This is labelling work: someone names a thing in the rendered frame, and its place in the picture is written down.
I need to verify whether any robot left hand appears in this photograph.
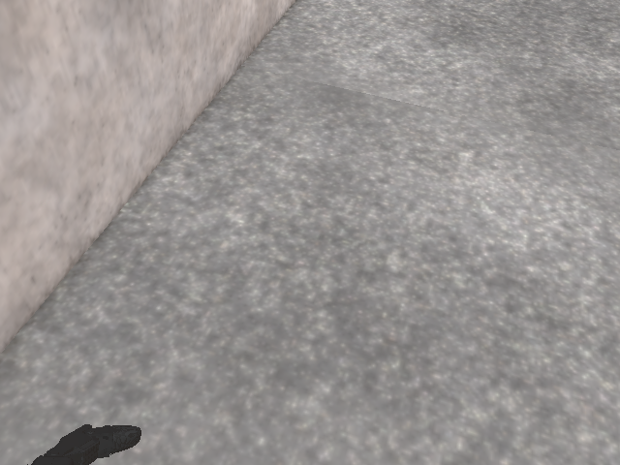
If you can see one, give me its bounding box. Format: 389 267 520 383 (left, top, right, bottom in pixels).
27 424 141 465

